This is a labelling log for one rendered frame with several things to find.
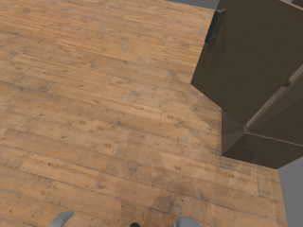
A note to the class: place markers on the robot right thigh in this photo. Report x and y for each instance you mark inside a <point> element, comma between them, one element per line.
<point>186,221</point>

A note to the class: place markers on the handle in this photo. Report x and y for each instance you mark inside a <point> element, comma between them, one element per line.
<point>213,25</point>

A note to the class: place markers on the cupboard door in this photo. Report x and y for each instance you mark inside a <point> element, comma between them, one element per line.
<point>258,47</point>

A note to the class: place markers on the robot left hand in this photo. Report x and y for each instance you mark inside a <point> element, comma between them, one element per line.
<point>61,219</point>

